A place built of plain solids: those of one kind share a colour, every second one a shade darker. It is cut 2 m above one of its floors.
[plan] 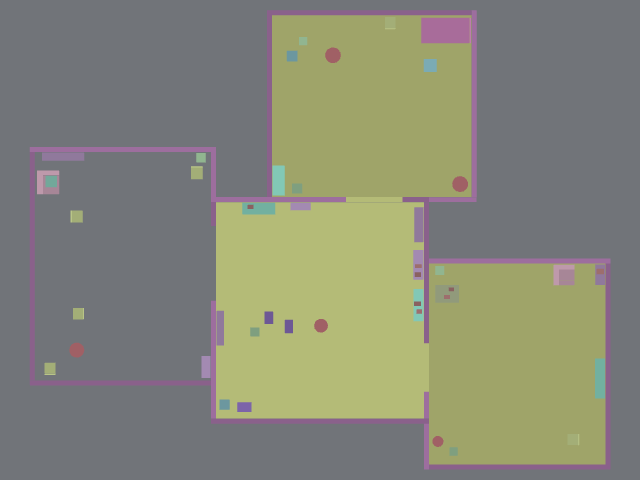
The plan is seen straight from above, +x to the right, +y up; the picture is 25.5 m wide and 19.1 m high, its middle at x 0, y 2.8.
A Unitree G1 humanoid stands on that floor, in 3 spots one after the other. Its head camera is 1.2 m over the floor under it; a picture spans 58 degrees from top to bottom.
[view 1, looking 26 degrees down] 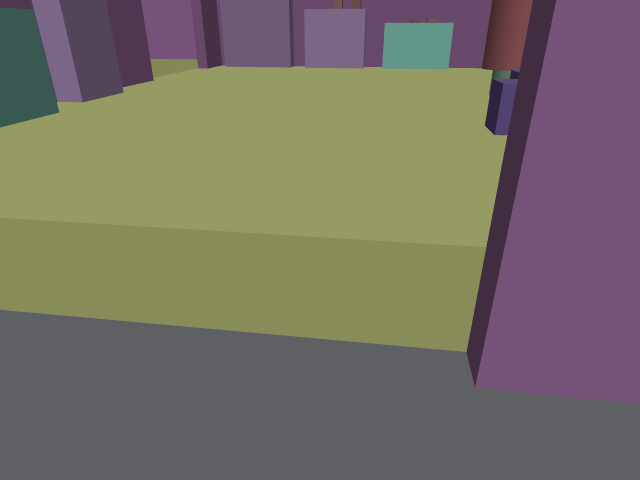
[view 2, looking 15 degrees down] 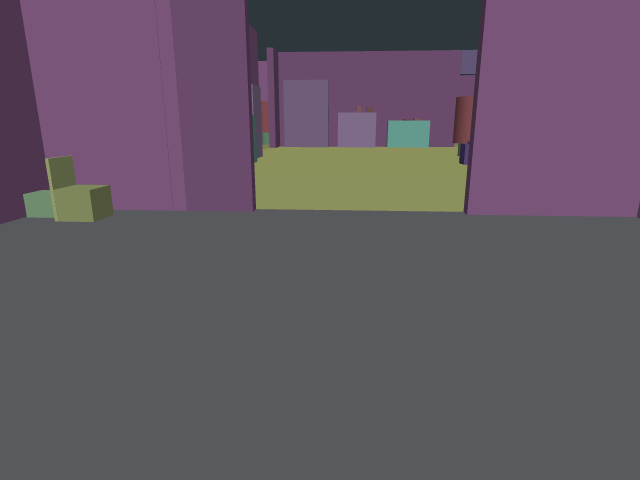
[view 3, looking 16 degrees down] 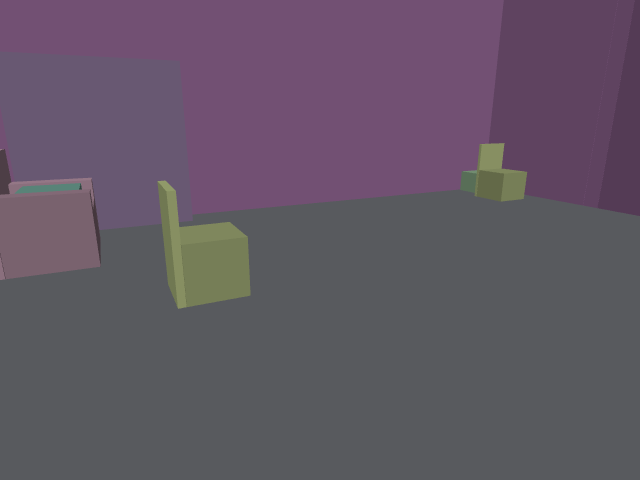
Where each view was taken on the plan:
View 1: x -5.61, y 0.79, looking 8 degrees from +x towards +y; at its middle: floor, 1.66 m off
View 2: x -10.28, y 1.99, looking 4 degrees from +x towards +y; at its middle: ground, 4.64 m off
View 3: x -10.22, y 0.79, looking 64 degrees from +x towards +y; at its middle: ground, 4.35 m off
